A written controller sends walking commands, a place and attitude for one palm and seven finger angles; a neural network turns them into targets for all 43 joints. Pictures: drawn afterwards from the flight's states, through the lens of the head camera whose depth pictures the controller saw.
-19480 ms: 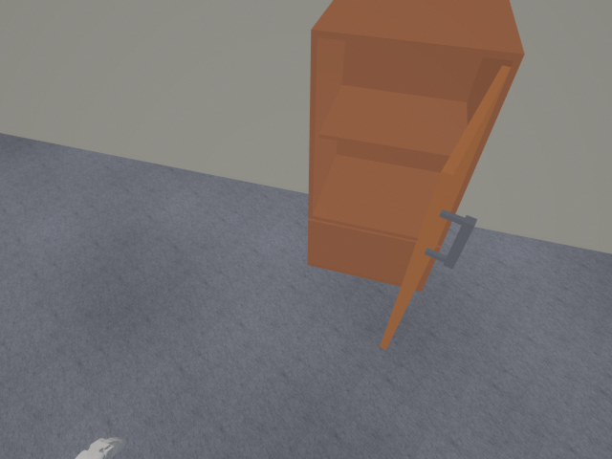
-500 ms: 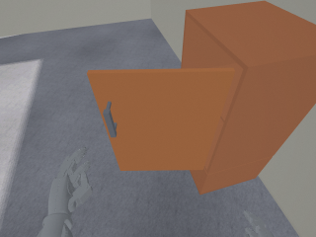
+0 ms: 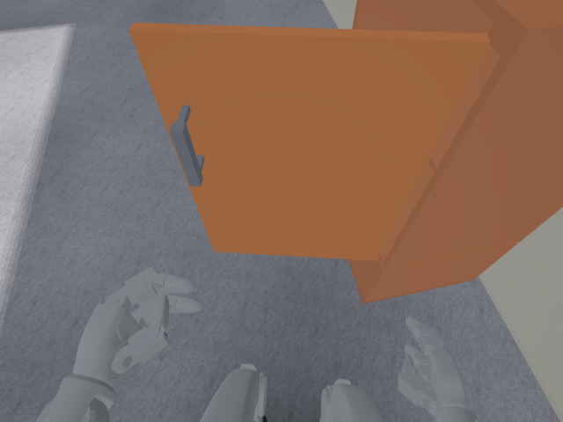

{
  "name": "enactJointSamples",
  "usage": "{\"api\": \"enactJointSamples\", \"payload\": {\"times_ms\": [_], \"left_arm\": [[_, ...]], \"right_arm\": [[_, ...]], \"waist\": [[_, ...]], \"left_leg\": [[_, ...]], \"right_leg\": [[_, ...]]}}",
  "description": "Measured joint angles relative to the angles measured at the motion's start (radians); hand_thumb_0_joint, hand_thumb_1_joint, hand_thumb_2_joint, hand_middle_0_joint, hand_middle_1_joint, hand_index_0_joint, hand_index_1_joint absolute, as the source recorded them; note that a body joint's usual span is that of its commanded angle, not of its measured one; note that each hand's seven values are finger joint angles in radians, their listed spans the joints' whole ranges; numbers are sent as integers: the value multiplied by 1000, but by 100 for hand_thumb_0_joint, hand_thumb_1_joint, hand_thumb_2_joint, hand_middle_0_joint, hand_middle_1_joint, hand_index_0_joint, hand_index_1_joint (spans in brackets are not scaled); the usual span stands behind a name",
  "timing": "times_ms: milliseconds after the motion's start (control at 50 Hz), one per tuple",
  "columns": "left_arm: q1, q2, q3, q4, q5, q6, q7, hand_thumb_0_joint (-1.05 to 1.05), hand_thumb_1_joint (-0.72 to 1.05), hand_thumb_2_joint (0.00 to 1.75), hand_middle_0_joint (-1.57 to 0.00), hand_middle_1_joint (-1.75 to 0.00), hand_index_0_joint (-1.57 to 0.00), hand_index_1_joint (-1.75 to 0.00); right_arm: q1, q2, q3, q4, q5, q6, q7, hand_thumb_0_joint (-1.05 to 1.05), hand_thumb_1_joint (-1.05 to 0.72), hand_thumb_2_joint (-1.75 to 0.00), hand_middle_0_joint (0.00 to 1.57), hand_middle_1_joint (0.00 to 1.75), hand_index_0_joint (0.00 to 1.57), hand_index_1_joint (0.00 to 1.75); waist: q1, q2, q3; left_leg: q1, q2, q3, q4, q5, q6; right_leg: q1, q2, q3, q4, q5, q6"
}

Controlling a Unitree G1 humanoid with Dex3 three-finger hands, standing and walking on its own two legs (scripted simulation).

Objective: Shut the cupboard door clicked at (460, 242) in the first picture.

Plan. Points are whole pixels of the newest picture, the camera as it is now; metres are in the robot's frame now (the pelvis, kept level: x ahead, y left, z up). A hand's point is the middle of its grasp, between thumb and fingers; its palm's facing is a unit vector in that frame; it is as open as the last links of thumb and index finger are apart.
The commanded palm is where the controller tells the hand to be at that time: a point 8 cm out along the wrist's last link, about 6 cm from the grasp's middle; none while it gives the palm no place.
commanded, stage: raise the hand and make a fist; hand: left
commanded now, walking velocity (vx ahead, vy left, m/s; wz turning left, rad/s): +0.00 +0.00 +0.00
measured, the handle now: (190, 147) +0.49 +0.19 +0.07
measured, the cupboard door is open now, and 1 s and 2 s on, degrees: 74 74 74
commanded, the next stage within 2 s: bring the fist close to the handle in 1.18 s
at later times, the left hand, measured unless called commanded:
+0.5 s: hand (103, 326) +0.21 +0.22 +0.08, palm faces +0.09 -1.00 -0.04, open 3.1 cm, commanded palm +0.19 +0.26 +0.07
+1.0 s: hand (131, 319) +0.23 +0.21 +0.05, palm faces -0.02 -1.00 +0.00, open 3.1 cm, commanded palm +0.21 +0.26 +0.07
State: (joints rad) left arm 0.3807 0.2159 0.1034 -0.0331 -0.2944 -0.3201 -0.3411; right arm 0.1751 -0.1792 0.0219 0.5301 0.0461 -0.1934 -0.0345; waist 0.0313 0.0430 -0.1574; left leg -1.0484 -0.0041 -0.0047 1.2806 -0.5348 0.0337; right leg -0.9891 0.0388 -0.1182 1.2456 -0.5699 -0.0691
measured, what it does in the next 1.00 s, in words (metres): stands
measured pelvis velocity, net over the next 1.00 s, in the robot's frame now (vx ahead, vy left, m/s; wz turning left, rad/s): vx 0.01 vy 0.03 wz -0.01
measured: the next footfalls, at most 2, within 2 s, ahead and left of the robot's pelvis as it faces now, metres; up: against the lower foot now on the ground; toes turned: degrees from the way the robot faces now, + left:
none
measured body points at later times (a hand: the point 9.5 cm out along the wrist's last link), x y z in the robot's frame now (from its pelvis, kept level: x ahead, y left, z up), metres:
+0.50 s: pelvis +0.00 +0.03 +0.01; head +0.07 +0.04 +0.46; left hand +0.20 +0.27 +0.09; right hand +0.20 -0.20 -0.05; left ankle +0.04 +0.10 -0.63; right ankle +0.02 -0.08 -0.62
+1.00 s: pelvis +0.01 +0.03 +0.02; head +0.08 +0.04 +0.47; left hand +0.23 +0.26 +0.05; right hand +0.18 -0.21 -0.05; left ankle +0.04 +0.10 -0.62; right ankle +0.02 -0.08 -0.62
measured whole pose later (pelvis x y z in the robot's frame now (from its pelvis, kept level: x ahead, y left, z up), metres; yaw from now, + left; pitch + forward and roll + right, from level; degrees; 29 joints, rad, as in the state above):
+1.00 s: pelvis +0.01 +0.03 +0.02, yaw +0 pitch +16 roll -4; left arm 0.38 0.25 0.11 0.01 -0.28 -0.34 -0.24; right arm 0.26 -0.25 0.02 0.49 0.03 -0.15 -0.04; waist 0.00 0.04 -0.16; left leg -0.96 -0.01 0.01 1.19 -0.52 0.07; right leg -0.89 0.04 -0.10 1.13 -0.53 -0.04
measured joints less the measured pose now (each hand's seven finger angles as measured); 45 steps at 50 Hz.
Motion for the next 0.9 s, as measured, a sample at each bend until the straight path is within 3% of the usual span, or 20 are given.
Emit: {"api": "enactJointSamples", "payload": {"times_ms": [40,80,160,200,240,320,400,520,680,820,900], "left_arm": [[31,-6,10,0,3,60,34,2,90,90,-74,-89,-74,-89],[78,-10,27,-28,4,49,88,2,90,90,-77,-93,-78,-93],[141,-16,55,-85,8,-102,165,2,90,90,-85,-101,-85,-101],[137,-18,52,-88,8,-174,165,2,90,90,-88,-105,-88,-105],[116,-20,32,-70,8,-204,141,2,90,90,-92,-109,-92,-109],[72,-9,-21,-25,25,-145,92,1,90,90,-99,-117,-100,-117],[75,19,-25,-62,36,-84,125,2,90,90,-107,-125,-107,-125],[79,15,30,-102,25,-123,198,2,90,90,-118,-137,-118,-137],[21,29,-19,7,49,-40,121,2,90,90,-127,-147,-127,-146],[11,45,50,-54,18,-113,169,2,89,90,-129,-149,-130,-149],[-11,33,51,7,8,-82,134,2,90,90,-130,-150,-130,-149]], "right_arm": [[32,8,-4,-6,-1,19,-4,1,-91,-90,20,30,21,30],[63,7,-16,-7,-8,20,-6,1,-91,-90,20,30,21,30],[96,-21,-37,9,-25,4,0,1,-91,-90,20,30,21,30],[92,-44,-41,16,-31,-4,4,1,-91,-90,20,30,21,29],[77,-64,-43,17,-30,-5,3,1,-91,-90,20,30,21,29],[47,-76,-42,-6,-19,2,-7,1,-91,-90,20,30,20,29],[37,-57,-36,-38,-18,13,-14,1,-91,-90,20,30,20,29],[44,-41,-9,-58,-25,27,0,1,-91,-90,20,30,20,29],[50,-49,19,-70,-23,30,-4,1,-90,-90,20,30,21,30],[72,-53,6,-42,-32,32,3,1,-91,-90,20,30,21,30],[78,-66,5,-35,-22,44,7,1,-91,-90,20,30,21,30]], "waist": [[-10,-4,1],[-11,-8,2],[-6,-11,-4],[-7,-6,-7],[-9,-2,-5],[-15,-6,7],[-17,-17,11],[-12,-6,-12],[-18,-8,1],[-21,-7,0],[-24,5,-7]], "left_leg": [[30,1,13,-31,-2,4],[56,3,21,-55,0,8],[63,-3,22,-63,2,16],[42,-8,16,-45,-1,22],[17,-12,13,-22,-4,27],[-6,-13,17,-3,-2,36],[17,-9,20,-23,6,36],[62,-13,9,-62,19,39],[67,-15,5,-68,23,41],[87,-11,2,-80,19,36],[86,-13,5,-85,19,38]], "right_leg": [[24,2,15,-28,8,6],[47,5,25,-52,16,8],[58,0,26,-65,19,14],[42,-6,19,-51,14,18],[22,-10,15,-32,10,21],[0,-12,16,-16,14,28],[23,-8,21,-39,27,30],[76,-9,13,-90,43,35],[85,-10,9,-102,47,37],[105,-4,9,-117,47,34],[103,-7,11,-119,45,36]]}}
